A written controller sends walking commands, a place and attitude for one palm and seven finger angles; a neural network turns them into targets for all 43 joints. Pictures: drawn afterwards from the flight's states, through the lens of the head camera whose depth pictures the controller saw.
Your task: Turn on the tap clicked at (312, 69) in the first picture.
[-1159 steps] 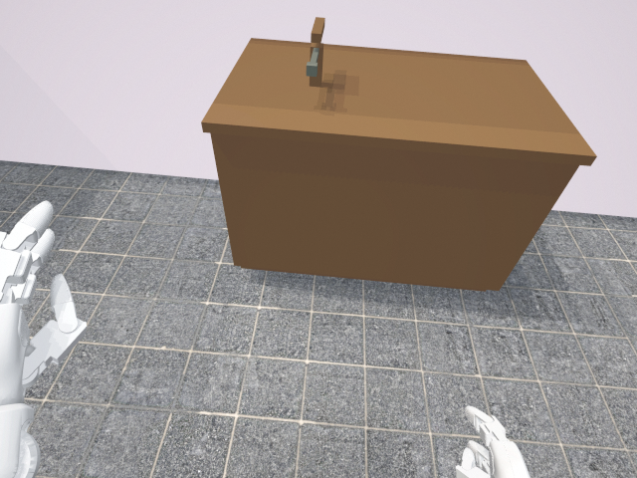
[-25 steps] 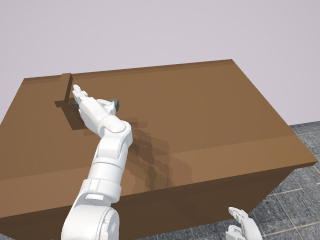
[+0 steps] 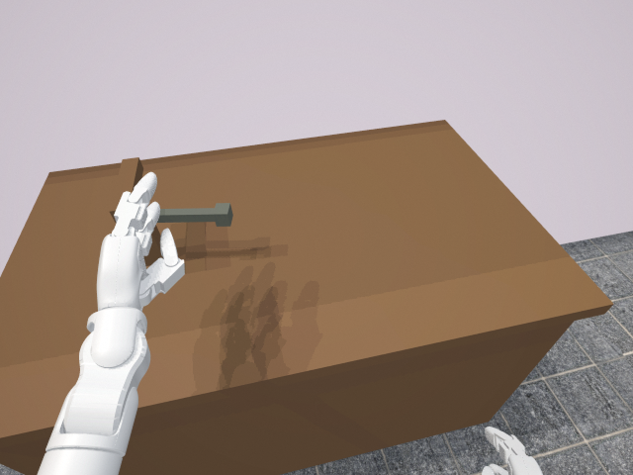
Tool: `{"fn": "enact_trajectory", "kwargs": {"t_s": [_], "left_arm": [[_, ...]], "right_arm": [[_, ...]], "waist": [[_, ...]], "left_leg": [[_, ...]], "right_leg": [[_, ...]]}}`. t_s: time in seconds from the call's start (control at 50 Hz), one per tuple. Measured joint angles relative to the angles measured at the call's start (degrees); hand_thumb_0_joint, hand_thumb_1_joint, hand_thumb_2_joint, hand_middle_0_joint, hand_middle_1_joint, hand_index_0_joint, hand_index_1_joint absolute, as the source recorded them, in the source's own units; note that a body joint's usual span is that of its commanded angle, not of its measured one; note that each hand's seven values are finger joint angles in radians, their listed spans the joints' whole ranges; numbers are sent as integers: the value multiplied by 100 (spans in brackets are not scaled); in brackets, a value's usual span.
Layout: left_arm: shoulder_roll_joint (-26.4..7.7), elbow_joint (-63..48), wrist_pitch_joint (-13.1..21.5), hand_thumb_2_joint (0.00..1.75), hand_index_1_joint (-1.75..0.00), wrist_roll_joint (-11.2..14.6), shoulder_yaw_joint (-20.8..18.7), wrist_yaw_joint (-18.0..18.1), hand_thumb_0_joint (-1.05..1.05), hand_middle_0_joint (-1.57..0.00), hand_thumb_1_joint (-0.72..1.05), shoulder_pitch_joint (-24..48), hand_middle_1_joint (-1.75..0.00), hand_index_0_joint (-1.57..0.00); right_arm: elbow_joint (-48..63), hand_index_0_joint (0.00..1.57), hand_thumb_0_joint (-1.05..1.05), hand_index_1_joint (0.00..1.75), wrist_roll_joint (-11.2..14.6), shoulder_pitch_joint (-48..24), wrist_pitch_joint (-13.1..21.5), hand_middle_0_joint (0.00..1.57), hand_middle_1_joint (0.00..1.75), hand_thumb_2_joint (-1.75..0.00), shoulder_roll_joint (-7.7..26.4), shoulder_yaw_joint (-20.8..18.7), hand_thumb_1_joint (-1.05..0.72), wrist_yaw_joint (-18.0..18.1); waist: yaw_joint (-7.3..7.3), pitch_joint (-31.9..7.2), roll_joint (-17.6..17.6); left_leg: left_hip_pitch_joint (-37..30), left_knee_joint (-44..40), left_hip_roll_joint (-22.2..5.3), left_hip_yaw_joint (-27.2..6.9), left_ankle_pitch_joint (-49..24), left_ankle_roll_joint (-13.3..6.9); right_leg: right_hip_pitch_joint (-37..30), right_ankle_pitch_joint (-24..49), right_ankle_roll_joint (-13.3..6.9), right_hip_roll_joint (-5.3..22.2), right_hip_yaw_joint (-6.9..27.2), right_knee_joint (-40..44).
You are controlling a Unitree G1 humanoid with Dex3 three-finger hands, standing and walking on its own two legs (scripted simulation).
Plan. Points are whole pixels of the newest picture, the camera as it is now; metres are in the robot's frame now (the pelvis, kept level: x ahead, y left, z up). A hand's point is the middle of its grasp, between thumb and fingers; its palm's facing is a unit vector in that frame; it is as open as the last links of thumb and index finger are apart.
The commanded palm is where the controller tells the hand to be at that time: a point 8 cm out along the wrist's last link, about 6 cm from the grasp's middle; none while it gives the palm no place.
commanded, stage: draw the hand back beside the body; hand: left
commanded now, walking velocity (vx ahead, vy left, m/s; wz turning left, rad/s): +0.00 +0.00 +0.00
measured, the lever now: (223, 214) +0.49 +0.22 +0.05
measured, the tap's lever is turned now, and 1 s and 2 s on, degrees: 78 78 78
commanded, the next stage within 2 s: step back with the hand held close in 0.98 s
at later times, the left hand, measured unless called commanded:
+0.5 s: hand (115, 303) +0.24 +0.24 +0.15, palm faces +0.36 -0.89 -0.26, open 7.5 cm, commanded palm +0.20 +0.28 +0.16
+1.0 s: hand (87, 321) +0.21 +0.25 +0.16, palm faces +0.43 -0.84 -0.32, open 7.4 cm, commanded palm +0.17 +0.29 +0.17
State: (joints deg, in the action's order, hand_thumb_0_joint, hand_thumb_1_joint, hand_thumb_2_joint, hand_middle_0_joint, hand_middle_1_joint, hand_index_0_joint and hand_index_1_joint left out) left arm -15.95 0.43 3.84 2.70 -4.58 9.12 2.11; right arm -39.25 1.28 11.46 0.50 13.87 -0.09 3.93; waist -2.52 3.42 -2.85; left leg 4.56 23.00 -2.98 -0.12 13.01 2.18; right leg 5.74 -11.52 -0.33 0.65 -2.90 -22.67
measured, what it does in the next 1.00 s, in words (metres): stands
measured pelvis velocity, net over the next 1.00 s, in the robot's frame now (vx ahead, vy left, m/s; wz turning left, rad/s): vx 0.01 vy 0.01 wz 0.01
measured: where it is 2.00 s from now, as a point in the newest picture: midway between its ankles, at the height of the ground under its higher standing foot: outside the picture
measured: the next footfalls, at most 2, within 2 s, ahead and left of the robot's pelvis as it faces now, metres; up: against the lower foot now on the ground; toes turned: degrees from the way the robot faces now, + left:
none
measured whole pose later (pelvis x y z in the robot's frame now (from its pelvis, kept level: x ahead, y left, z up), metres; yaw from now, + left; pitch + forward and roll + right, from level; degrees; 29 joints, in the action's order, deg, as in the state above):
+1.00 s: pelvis +0.01 +0.01 +0.00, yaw +1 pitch -5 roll -1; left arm -17.9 -22.3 5.1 3.5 -14.4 7.2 -22.5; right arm -36.6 -0.2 8.5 4.4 11.9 1.3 3.4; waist -4.4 2.4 -2.6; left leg 4.2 24.2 -2.3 -0.6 14.6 1.6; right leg 4.6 -12.8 0.4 1.4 -3.4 -22.8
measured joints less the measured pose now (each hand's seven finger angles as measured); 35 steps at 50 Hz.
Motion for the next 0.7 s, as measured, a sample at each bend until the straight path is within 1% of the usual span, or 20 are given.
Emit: {"fn": "enact_trajectory", "kwargs": {"t_s": [0.08,0.18,0.26,0.36,0.44,0.7], "left_arm": [[30,40,170,90,-22,14,-38,-131,2,-17,89,-73,-21,-18],[40,-252,203,90,-23,47,-128,-244,2,-18,89,-455,-22,-18],[3,-648,191,89,-24,70,-237,-284,2,-19,89,-801,-23,-19],[-43,-1085,165,89,-26,82,-384,-275,2,-19,89,-1165,-25,-19],[-73,-1372,131,90,-27,84,-503,-258,2,-19,89,-1448,-26,-20],[-245,-2237,96,90,-30,86,-942,-226,2,-21,89,-2438,-29,-21]], "right_arm": [[86,20,1,30,-2,-241,11,20,30,-90,-114,91,-90,-22],[320,20,1,30,-24,-377,60,20,30,-90,-258,187,-90,-60],[401,20,1,30,-49,-381,88,20,30,-90,-294,230,-90,-77],[386,20,1,30,-73,-342,108,20,30,-90,-258,241,-90,-83],[341,20,1,30,-93,-328,130,20,30,-90,-232,232,-90,-83],[320,20,1,30,-142,-262,268,20,30,-90,-201,155,-90,-93]], "waist": [[38,6,23],[78,-10,35],[27,-16,46],[-85,-5,48],[-139,3,59],[-168,-87,63]], "left_leg": [[-38,-121,24,33,-96,-23],[-80,-165,35,85,-114,-40],[-102,-148,50,85,-86,-60],[-123,-119,82,59,-45,-84],[-122,-92,102,42,-11,-99],[-86,56,88,11,147,-97]], "right_leg": [[-22,102,19,20,30,112],[-59,155,43,29,81,186],[-106,149,63,44,81,213],[-158,118,90,76,55,222],[-173,85,106,97,38,210],[-175,-50,113,87,8,121]]}}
